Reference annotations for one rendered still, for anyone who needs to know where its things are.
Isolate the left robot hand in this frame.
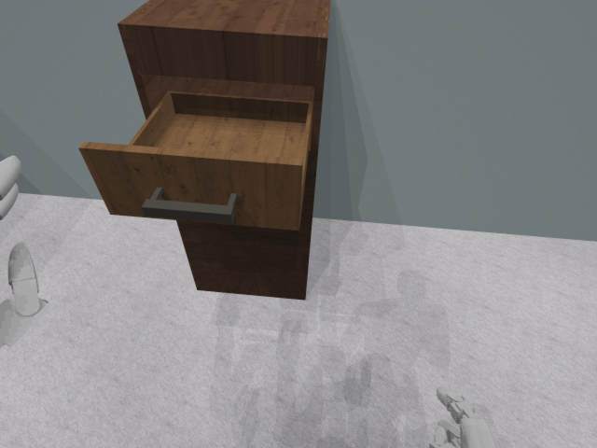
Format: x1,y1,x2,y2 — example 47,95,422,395
0,156,50,347

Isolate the drawer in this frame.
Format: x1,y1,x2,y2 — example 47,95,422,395
78,91,312,231

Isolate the handle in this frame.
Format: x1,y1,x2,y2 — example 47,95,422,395
142,188,237,224

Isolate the right robot hand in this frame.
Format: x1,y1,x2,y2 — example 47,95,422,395
429,386,497,448

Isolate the cabinet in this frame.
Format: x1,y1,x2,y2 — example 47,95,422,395
118,0,331,300

